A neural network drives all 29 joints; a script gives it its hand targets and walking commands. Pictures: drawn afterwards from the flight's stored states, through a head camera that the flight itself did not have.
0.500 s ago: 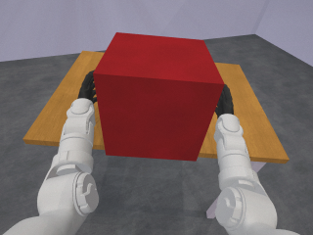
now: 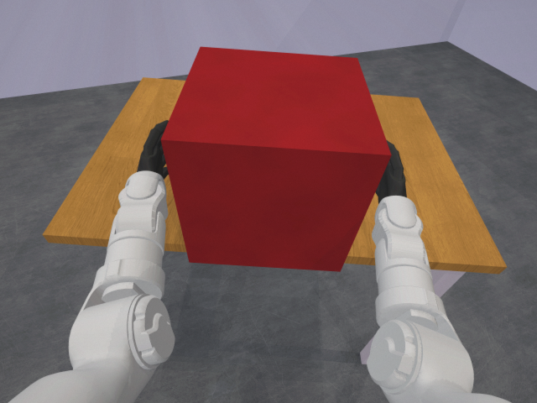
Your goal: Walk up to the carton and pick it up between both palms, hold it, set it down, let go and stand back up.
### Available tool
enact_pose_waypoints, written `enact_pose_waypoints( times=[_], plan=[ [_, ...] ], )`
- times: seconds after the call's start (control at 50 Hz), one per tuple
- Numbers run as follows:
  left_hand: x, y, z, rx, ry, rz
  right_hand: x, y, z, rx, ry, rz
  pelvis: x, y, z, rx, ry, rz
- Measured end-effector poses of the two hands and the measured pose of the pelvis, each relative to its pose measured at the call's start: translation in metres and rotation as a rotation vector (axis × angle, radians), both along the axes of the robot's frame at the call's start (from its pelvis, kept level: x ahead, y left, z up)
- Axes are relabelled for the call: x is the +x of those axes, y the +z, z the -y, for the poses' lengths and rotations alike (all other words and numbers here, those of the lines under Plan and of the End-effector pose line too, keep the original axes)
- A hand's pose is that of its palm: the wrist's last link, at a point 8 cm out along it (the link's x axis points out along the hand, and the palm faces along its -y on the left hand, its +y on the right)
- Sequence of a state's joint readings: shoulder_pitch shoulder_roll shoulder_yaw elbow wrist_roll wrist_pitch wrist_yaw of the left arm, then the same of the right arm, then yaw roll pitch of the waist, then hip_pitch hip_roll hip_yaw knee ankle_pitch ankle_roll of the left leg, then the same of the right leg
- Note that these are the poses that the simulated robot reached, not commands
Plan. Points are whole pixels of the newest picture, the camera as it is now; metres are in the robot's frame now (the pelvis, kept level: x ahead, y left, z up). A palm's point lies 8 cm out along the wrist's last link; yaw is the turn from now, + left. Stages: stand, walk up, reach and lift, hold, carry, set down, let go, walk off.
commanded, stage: set down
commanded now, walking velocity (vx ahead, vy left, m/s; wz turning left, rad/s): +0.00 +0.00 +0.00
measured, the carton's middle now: (271, 161) +0.49 +0.00 +0.10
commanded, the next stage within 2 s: none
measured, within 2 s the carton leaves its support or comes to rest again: neither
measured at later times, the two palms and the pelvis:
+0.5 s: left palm (158, 176) +0.43 +0.19 +0.11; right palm (383, 201) +0.41 -0.18 +0.09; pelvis +0.01 +0.00 +0.00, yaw -1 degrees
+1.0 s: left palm (114, 149) +0.42 +0.23 +0.17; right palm (433, 159) +0.42 -0.23 +0.18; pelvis -0.02 -0.01 -0.01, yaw +0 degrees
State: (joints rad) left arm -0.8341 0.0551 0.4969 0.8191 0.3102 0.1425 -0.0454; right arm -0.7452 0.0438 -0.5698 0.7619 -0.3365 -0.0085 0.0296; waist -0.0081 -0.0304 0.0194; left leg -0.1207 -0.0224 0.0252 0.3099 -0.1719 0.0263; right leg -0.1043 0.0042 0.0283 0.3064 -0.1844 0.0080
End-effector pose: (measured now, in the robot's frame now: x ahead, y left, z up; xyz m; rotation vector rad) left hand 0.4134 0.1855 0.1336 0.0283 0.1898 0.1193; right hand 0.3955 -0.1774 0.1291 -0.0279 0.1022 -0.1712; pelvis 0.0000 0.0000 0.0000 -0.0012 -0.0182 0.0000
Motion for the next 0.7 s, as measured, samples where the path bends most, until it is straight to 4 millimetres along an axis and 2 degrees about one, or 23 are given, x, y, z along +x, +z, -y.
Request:
enact_pose_waypoints(
  times=[0.36, 0.54, 0.6, 0.7],
  plan=[
    [0.009, -0.008, 0.000, 0.005, -0.008, 0.008, 0.010, -0.008, 0.003, -0.026, 0.013, -0.005, 0.006, 0.000, 0.004, 0.000, -0.007, -0.005],
    [0.023, -0.029, -0.002, 0.051, -0.003, -0.058, 0.021, -0.045, 0.008, 0.005, 0.052, -0.158, 0.006, -0.005, 0.003, -0.019, -0.024, -0.141],
    [0.028, -0.025, -0.003, 0.051, -0.005, -0.052, 0.029, -0.041, 0.010, 0.024, 0.046, -0.143, 0.006, -0.007, 0.002, -0.027, -0.022, -0.184],
    [0.032, -0.009, -0.011, 0.034, 0.000, -0.031, 0.040, -0.018, 0.023, 0.023, 0.022, -0.094, 0.005, -0.009, 0.004, -0.033, -0.017, -0.208]
  ],
)
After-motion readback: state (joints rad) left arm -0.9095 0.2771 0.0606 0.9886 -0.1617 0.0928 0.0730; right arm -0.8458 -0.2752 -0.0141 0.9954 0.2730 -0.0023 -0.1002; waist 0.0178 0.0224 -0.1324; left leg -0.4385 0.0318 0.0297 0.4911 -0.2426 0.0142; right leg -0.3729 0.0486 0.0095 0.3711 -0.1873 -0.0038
